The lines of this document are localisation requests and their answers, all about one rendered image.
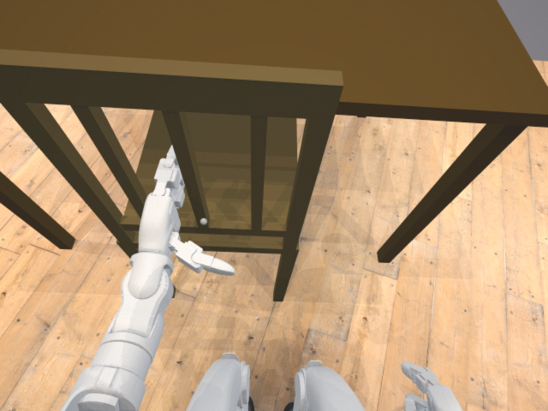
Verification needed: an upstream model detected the chair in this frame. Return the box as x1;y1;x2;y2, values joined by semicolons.
0;49;343;301

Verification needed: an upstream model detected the right robot hand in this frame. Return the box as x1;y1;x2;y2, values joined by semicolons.
401;361;463;411

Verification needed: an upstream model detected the left robot hand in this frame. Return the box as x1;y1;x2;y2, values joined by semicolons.
138;145;235;276

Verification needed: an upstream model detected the robot left forearm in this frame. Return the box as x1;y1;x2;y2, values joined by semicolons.
60;252;174;411

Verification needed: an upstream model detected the robot right thigh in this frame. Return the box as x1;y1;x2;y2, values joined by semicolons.
295;366;366;411

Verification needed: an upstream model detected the robot thigh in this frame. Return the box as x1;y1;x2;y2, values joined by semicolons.
295;366;366;411
186;359;250;411

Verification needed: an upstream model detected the table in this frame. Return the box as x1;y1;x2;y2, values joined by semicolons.
0;0;548;263

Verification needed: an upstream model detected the robot left thigh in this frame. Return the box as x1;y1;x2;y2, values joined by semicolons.
186;359;250;411

